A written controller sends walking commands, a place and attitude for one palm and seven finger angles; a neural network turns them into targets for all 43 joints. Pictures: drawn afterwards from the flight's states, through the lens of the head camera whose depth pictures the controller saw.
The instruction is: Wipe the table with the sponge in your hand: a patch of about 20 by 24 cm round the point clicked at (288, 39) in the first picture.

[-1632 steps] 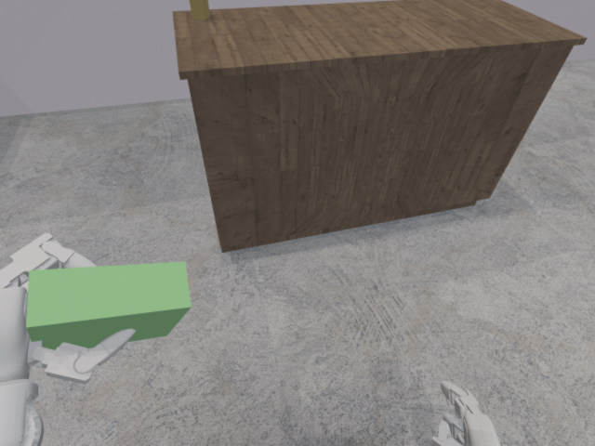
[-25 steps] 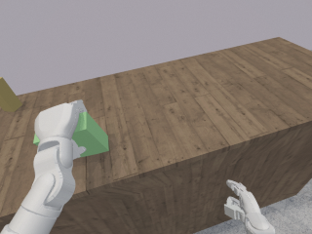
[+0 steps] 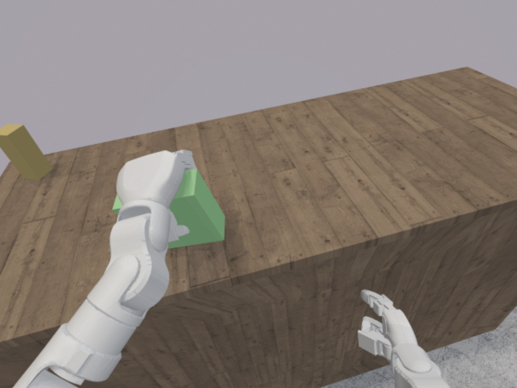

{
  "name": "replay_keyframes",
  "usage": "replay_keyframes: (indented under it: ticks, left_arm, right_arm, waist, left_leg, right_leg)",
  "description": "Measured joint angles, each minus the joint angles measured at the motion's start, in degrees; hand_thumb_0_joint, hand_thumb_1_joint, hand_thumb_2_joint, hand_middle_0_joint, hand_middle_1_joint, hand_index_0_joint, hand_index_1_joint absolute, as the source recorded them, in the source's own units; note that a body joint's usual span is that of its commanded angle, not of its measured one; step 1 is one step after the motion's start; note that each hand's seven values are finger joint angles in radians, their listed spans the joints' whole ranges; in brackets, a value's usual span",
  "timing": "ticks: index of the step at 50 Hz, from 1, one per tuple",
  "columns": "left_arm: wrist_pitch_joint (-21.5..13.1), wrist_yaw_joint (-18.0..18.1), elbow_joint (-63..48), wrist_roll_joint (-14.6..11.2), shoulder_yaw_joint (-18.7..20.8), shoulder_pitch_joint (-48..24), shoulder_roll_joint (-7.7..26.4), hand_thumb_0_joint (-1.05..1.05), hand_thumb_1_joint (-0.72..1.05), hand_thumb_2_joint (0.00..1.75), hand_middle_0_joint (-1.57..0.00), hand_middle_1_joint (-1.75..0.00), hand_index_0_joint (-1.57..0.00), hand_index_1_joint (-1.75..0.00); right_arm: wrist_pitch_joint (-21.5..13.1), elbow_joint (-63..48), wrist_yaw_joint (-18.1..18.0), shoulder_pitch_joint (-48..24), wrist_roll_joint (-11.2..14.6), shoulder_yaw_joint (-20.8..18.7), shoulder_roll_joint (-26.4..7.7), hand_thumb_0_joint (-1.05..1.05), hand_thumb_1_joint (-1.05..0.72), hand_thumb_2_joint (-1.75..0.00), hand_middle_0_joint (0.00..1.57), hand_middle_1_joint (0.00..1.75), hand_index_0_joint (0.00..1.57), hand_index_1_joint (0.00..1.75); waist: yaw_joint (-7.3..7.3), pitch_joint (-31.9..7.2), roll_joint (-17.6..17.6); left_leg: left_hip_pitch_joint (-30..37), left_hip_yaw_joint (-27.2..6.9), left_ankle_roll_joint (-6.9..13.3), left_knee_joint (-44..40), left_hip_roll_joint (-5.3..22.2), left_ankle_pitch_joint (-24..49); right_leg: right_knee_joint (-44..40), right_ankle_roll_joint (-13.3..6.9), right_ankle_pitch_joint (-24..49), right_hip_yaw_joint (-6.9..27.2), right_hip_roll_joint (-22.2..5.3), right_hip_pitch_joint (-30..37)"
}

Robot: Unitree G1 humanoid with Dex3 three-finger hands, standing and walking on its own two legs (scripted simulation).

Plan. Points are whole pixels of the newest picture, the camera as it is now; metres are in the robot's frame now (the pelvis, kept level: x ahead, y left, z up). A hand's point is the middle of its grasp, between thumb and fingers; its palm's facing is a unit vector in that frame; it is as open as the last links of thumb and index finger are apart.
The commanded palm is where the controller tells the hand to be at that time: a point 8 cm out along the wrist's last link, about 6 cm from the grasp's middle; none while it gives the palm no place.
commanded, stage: slide across to the third lane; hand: left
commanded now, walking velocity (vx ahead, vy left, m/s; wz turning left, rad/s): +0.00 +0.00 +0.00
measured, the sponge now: (180, 220) +0.33 +0.18 +0.12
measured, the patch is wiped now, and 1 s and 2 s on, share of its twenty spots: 0.65 0.85 0.95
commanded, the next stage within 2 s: wipe forward along the third lane in 0.04 s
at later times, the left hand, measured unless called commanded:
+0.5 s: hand (186, 189) +0.36 +0.17 +0.16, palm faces +0.08 -0.07 -0.99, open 9.2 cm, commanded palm +0.33 +0.19 +0.21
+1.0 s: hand (184, 172) +0.40 +0.19 +0.16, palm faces -0.03 -0.02 -1.00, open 9.3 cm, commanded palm +0.39 +0.21 +0.19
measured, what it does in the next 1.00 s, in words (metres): stands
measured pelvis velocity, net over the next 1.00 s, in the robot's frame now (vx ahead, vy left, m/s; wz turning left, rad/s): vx -0.02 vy -0.03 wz -0.01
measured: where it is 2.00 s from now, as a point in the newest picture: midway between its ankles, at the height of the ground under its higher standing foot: outside the picture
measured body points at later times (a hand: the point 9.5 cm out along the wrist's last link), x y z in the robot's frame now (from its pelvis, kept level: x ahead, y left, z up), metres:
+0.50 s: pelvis -0.01 -0.02 +0.00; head -0.05 -0.08 +0.44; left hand +0.35 +0.17 +0.22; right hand +0.21 -0.25 -0.09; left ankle -0.02 +0.12 -0.74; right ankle +0.02 -0.06 -0.74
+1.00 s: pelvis -0.02 -0.03 +0.00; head -0.03 -0.08 +0.44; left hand +0.40 +0.19 +0.22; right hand +0.15 -0.28 -0.12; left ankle -0.02 +0.12 -0.74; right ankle +0.02 -0.06 -0.74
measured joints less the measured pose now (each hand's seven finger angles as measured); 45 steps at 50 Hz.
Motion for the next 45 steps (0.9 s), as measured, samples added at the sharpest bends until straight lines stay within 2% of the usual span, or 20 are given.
replay_keyframes:
  ticks: [15, 26, 35, 45]
  left_arm:
    - [1.1, 0.0, 9.9, -0.5, 1.0, -5.0, -0.1, -0.02, -0.47, 1.09, -0.75, -1.45, -0.86, -1.34]
    - [-0.2, -1.6, 22.2, 1.4, 3.0, -10.8, 1.1, -0.04, -0.47, 1.09, -0.76, -1.44, -0.86, -1.33]
    - [-5.8, -2.5, 28.9, 1.3, 6.2, -13.6, 2.2, -0.04, -0.49, 1.1, -0.77, -1.44, -0.87, -1.33]
    - [-10.4, -1.4, 40.2, 1.7, 6.9, -20.8, 2.5, -0.03, -0.51, 1.13, -0.78, -1.42, -0.87, -1.34]
  right_arm:
    - [0.7, 1.4, -1.4, 0.6, -0.2, -1.0, -1.7, 0.02, -0.9, -0.9, 0.2, 0.3, 0.2, 0.3]
    - [-0.4, 3.0, -2.7, 2.3, -0.3, -2.1, -3.0, 0.02, -0.9, -0.9, 0.2, 0.3, 0.2, 0.3]
    - [-1.4, 3.7, -3.6, 4.9, -0.6, -2.9, -3.6, 0.02, -0.9, -0.9, 0.2, 0.3, 0.2, 0.3]
    - [-2.1, 5.0, -4.4, 7.4, -0.3, -3.1, -3.3, 0.02, -0.9, -0.9, 0.2, 0.3, 0.2, 0.3]
  waist:
    - [-2.08, 0.1, -0.6]
    - [-4.02, -0.4, -0.6]
    - [-4.84, -0.8, -0.4]
    - [-5.43, -1.3, -1.0]
  left_leg:
    - [-0.3, 0.8, -1.2, -0.6, 1.4, 0.8]
    - [-2.0, 1.3, -1.0, 0.3, 2.1, 0.7]
    - [-3.7, 1.0, -0.5, 1.4, 2.4, 0.3]
    - [-6.3, 0.1, -0.4, 1.7, 2.4, 0.7]
  right_leg:
    - [-0.7, -1.2, 1.3, 0.6, 1.4, -0.6]
    - [-0.3, -2.0, 1.8, 0.9, 2.2, -2.3]
    - [-0.1, -2.4, 2.0, 0.7, 2.6, -3.6]
    - [-0.4, -2.4, 2.5, -0.2, 2.5, -5.6]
